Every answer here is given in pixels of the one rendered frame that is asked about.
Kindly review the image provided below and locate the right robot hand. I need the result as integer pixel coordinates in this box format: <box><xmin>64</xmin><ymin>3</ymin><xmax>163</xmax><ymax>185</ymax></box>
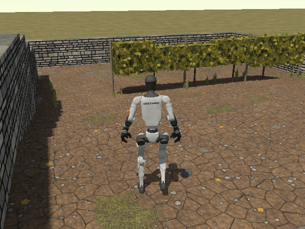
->
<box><xmin>170</xmin><ymin>132</ymin><xmax>181</xmax><ymax>143</ymax></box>

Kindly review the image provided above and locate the right robot upper arm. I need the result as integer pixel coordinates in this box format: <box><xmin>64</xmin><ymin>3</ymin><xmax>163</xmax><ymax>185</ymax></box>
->
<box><xmin>161</xmin><ymin>95</ymin><xmax>175</xmax><ymax>122</ymax></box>

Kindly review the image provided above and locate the humanoid robot torso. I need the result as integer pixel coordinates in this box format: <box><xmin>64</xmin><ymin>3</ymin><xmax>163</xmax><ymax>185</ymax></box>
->
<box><xmin>141</xmin><ymin>95</ymin><xmax>163</xmax><ymax>143</ymax></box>

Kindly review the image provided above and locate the robot right forearm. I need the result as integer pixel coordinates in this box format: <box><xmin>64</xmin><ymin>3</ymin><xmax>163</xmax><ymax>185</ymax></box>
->
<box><xmin>170</xmin><ymin>115</ymin><xmax>180</xmax><ymax>134</ymax></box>

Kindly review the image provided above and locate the left robot upper arm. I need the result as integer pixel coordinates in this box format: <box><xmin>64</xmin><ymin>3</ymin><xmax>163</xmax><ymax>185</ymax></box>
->
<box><xmin>127</xmin><ymin>96</ymin><xmax>142</xmax><ymax>122</ymax></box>

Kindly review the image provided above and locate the left robot thigh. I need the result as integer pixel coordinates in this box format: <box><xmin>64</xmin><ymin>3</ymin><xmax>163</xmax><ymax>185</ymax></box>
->
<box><xmin>136</xmin><ymin>133</ymin><xmax>146</xmax><ymax>165</ymax></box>

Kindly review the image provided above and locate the left robot hand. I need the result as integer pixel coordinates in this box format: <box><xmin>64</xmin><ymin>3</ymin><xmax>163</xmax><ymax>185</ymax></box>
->
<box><xmin>121</xmin><ymin>132</ymin><xmax>131</xmax><ymax>143</ymax></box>

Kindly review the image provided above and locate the robot left forearm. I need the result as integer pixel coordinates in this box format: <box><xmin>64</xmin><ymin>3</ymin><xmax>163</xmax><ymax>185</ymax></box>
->
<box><xmin>122</xmin><ymin>115</ymin><xmax>132</xmax><ymax>133</ymax></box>

